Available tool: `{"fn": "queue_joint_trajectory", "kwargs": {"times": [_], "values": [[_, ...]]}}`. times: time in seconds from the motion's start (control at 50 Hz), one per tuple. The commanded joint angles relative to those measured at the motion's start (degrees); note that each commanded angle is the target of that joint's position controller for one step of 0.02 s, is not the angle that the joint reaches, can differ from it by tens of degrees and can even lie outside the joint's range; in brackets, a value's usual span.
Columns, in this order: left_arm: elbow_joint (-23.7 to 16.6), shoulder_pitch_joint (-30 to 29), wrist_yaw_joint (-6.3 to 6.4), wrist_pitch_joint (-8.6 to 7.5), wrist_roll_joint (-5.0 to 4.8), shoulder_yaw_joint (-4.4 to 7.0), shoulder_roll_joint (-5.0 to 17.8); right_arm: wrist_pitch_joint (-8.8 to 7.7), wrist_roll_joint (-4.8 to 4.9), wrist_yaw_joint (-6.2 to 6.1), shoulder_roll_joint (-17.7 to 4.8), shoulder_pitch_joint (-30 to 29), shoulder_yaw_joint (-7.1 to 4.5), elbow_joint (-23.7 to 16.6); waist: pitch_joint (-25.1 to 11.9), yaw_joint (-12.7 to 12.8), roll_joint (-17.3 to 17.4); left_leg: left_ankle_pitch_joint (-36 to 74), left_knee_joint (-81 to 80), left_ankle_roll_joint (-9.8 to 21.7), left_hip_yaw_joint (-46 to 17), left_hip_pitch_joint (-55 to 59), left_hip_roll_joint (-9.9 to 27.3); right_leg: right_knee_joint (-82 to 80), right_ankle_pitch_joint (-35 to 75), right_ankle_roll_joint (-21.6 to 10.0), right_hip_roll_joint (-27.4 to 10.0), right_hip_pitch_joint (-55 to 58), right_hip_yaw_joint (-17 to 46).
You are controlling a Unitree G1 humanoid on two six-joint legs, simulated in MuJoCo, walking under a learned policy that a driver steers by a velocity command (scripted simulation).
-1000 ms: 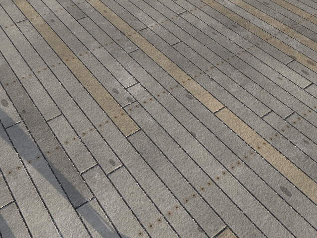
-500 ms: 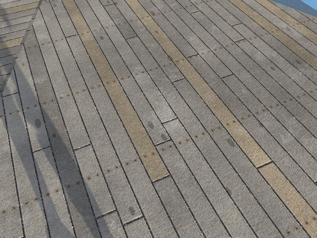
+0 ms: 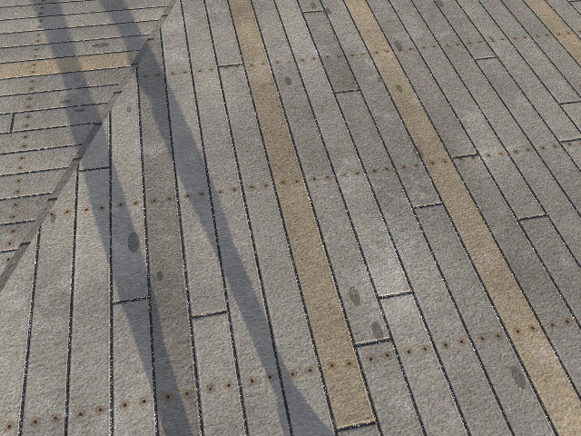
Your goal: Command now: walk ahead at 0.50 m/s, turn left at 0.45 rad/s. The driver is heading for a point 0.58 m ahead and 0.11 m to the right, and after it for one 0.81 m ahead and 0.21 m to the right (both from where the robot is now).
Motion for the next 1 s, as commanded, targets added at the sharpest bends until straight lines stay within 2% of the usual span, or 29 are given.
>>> {"fn": "queue_joint_trajectory", "kwargs": {"times": [0.02, 0.06, 0.1, 0.2, 0.24, 0.26, 0.28, 0.3, 0.32, 0.34, 0.36, 0.38, 0.4, 0.42, 0.48, 0.54, 0.62, 0.72, 0.76, 0.78, 0.8, 0.82, 0.84, 0.86, 0.88, 0.9, 0.92, 0.94, 1.0], "values": [[-2.9, -0.8, -0.01, 0.32, 0.39, 0.46, 2.9, -1.10, 0.09, -1.24, -9.5, -1.7, -2.27, -4.1, -2.9, 1.1, 3.6, 14.8, -9.0, 9.6, -10.2, -0.9, 13.0, -11.5, 11.1, 1.9, 0.7, 0.7, -1.8], [-3.6, -4.5, -0.51, 0.04, 0.08, -0.12, 1.8, -0.96, 0.14, -1.39, -9.1, 0.2, -2.05, -3.2, -2.6, -0.9, 4.9, 10.7, -9.0, 7.7, -8.0, -1.9, 11.6, -19.5, 19.7, 1.7, 2.2, 3.9, -2.6], [-4.1, -6.7, -1.05, -0.22, -0.71, -0.31, 2.1, -1.15, 0.04, -1.23, -9.2, 2.0, -1.87, -1.9, -1.9, -2.4, 6.1, 6.7, -9.4, 7.0, -8.3, -0.2, 13.0, -23.2, 24.6, 0.9, 2.6, 4.7, -3.0], [-6.0, -10.2, -2.40, -0.78, -1.21, -0.23, 4.2, -0.77, -0.19, -1.29, -9.9, 5.2, -1.95, 1.0, 0.5, -3.4, 6.2, 13.0, -5.5, 6.0, -9.7, 13.8, 19.3, -27.0, 16.1, -3.8, 2.6, -3.2, -2.7], [-5.4, -6.7, -2.90, -0.80, -1.35, 0.17, 5.3, -0.37, -0.27, -1.61, -10.6, 3.9, -2.13, 1.2, -1.2, -1.1, 6.9, 25.6, -1.5, 4.4, -7.6, 16.9, 19.5, -27.7, 11.0, -6.0, 4.3, 0.5, -4.2], [-4.2, -1.9, -2.86, -0.73, -1.29, 0.83, 6.4, -0.12, -0.36, -1.76, -11.0, 2.5, -2.18, 1.0, -4.5, 1.7, 7.4, 36.4, 3.7, 3.5, -5.6, 16.6, 18.4, -28.3, 10.7, -7.4, 6.4, 7.7, -6.0], [-1.8, 6.0, -2.67, -0.56, -1.02, 2.00, 8.4, 0.19, -0.56, -1.97, -10.3, 1.6, -1.77, 0.5, -9.7, 5.6, 5.7, 42.4, 13.6, 2.0, -2.4, 14.2, 15.6, -28.8, 13.0, -9.2, 7.6, 18.9, -6.3], [-0.6, 14.7, -2.43, -0.28, -0.72, 2.80, 11.6, 0.22, -1.62, -2.36, -8.7, 2.2, -0.86, -0.9, -16.8, 8.3, -0.4, 28.4, 29.9, -0.2, 0.2, 3.6, 12.6, -28.2, 15.0, -12.9, -0.9, 34.4, 6.4], [0.4, 17.7, -2.91, 0.00, -1.04, 3.69, 14.9, -0.97, -1.49, -1.59, -3.5, 8.7, 0.55, -1.7, -21.0, 4.6, -16.0, -13.9, 48.9, -4.9, 1.3, -20.3, 1.8, -34.5, 2.9, -22.7, -12.0, 52.6, 34.6], [0.2, 17.4, -3.01, 0.16, -2.38, 2.34, 9.6, -2.32, -0.65, -1.09, -7.4, 5.5, 0.33, -1.6, -19.8, 7.0, -10.7, -21.5, 54.2, -4.4, -5.2, -28.4, 3.6, -39.6, -8.0, -21.4, -12.1, 54.6, 40.7], [-0.9, 14.0, -2.62, 0.40, -1.93, 1.79, 7.7, -3.42, 0.83, -0.54, -9.5, -0.4, -0.20, -3.4, -11.9, 7.4, -6.6, -16.8, 54.3, -3.9, -5.2, -32.2, 6.2, -40.6, -6.9, -19.3, -10.7, 48.3, 33.6], [-1.9, 11.5, -2.35, 0.63, -1.13, 1.69, 7.6, -4.16, 0.60, -0.57, -9.0, -3.9, 0.05, -4.1, -8.2, 6.6, -0.8, -13.1, 51.5, -3.6, -4.2, -30.9, 8.2, -41.2, -1.5, -18.1, -8.6, 41.4, 28.2], [-2.4, 9.8, -2.16, 0.80, -0.84, 1.40, 6.9, -4.51, -0.62, -0.71, -8.8, -5.5, -0.21, -4.7, -5.1, 5.2, 1.9, -10.7, 47.2, -4.1, -3.6, -29.8, 9.5, -42.2, 4.6, -18.1, -7.0, 35.5, 24.7], [-2.8, 9.1, -1.89, 0.72, -0.37, 1.09, 6.4, -4.40, -1.32, -0.82, -8.6, -5.1, -0.43, -5.0, -5.2, 3.5, 0.4, -9.2, 44.1, -4.6, -3.8, -26.3, 10.6, -42.9, 10.4, -18.1, -5.6, 32.1, 22.4], [-3.2, 9.4, -1.17, 0.98, -1.08, 1.23, 6.7, -3.22, -1.57, -1.07, -6.9, -4.3, -0.29, -5.3, -4.8, 2.0, -1.8, -8.4, 36.3, -6.8, -2.3, -24.0, 11.0, -44.6, 17.0, -18.3, -3.5, 27.2, 17.6], [-2.9, 11.5, -0.04, 1.36, -1.49, 2.00, 8.8, -2.70, -1.58, -1.39, -5.3, -10.0, 0.31, -7.2, -3.0, 3.4, -1.6, 1.3, 25.1, -8.8, -1.4, -23.6, 9.9, -45.5, 18.3, -16.9, -1.3, 23.2, 13.9], [-1.9, 15.3, 0.81, 2.47, -1.96, 2.15, 8.6, -3.44, -0.89, -0.65, -4.1, -17.5, 0.81, -9.0, -2.6, 6.3, -3.1, 13.8, 12.3, -9.2, -0.8, -16.9, 6.6, -44.0, 15.4, -13.9, 1.3, 20.2, 12.3], [-0.7, 18.5, 1.30, 3.37, -1.68, 1.96, 7.5, -4.62, -0.37, 0.57, -6.0, -19.8, 0.33, -9.7, -2.3, 6.6, -4.4, 10.8, 6.2, -7.0, -1.9, -15.5, 6.5, -38.2, 14.5, -12.7, -2.6, 28.8, 17.5], [-0.8, 17.4, 1.20, 3.63, -1.43, 2.03, 7.6, -5.04, -0.59, 0.38, -7.4, -15.1, -0.39, -8.6, -3.6, 3.6, -5.6, 7.6, 3.4, -4.3, -0.2, -9.2, 5.8, -33.5, 23.5, -11.6, -2.3, 30.4, 17.4], [-1.3, 16.7, 0.95, 3.57, -1.18, 1.52, 6.2, -5.28, -1.14, 0.04, -9.2, -9.2, -1.25, -7.2, -8.2, 0.7, -4.8, 8.4, 3.3, -1.9, -0.9, 0.6, 7.4, -26.2, 28.7, -10.2, 0.4, 29.0, 15.3], [-2.7, 16.1, 0.87, 3.40, -0.22, 0.56, 4.3, -5.28, -1.73, -0.35, -12.2, 0.1, -2.04, -6.2, -16.4, -3.4, -0.1, 8.5, 5.7, 2.2, -9.8, 15.4, 15.9, -11.5, 20.7, -8.3, 3.7, 21.7, 11.5], [-2.7, 25.2, 0.64, 2.66, -1.65, -0.72, 0.1, -4.38, -1.47, 0.03, -16.4, 5.9, -3.38, -3.2, -23.0, -0.6, 17.7, -2.1, 2.5, 12.2, -34.0, 34.0, 27.6, 7.2, -9.3, -4.2, 12.2, 0.9, 5.1], [-1.9, 24.0, 0.67, 2.22, -2.27, -0.24, 4.6, -4.11, 0.25, 0.47, -11.4, 6.5, -2.27, -2.9, -19.4, -2.0, 15.0, -15.3, -2.4, 11.8, -42.1, 32.3, 29.0, 14.2, -17.6, -4.0, 9.4, -7.5, 6.9], [-3.0, 17.0, 0.53, 2.06, -2.45, 0.67, 7.8, -3.95, 0.35, 0.38, -8.3, 3.2, -1.32, -3.3, -10.6, -2.9, 8.8, -16.5, -3.7, 9.3, -34.4, 24.8, 26.4, 15.9, -12.8, -4.1, 7.2, -10.1, 6.9], [-4.1, 12.7, 0.55, 1.92, -1.94, 0.55, 7.3, -3.59, -0.40, 0.38, -7.6, -0.1, -0.83, -3.8, -6.3, -1.9, 4.4, -11.1, -4.9, 7.9, -27.8, 17.8, 23.9, 14.4, -8.6, -3.9, 5.0, -9.1, 4.4], [-4.8, 9.7, 0.42, 1.73, -0.80, 0.65, 6.5, -3.34, -0.76, 0.58, -6.2, -1.9, -0.28, -3.5, -2.4, -1.0, 2.5, -4.5, -6.8, 7.0, -22.6, 12.1, 21.0, 10.6, -5.8, -3.8, 3.4, -8.3, 3.0], [-5.1, 10.6, 0.19, 1.67, -0.82, 0.76, 5.9, -3.44, -1.32, 0.48, -6.1, -2.9, -0.03, -3.4, -2.8, 0.9, 5.9, 0.0, -7.6, 7.1, -20.2, 9.2, 20.3, 8.3, -3.8, -3.6, 1.7, -5.7, 2.7], [-4.6, 11.7, -0.02, 1.89, -1.15, 0.57, 5.0, -3.55, -1.25, 0.52, -5.5, -3.3, 0.07, -3.2, -3.1, 1.5, 6.8, 2.8, -8.7, 7.0, -17.5, 7.5, 19.3, 6.5, -3.3, -3.2, 1.1, -3.9, 2.3], [-5.3, 9.7, -0.25, 2.58, -1.32, -0.07, 2.7, -3.99, -0.69, 0.25, -7.4, -2.5, -0.50, -1.6, -2.4, 1.4, 6.4, 7.5, -11.8, 7.6, -11.0, 5.3, 19.6, 0.4, 0.0, -2.1, 0.3, -4.7, 1.5]]}}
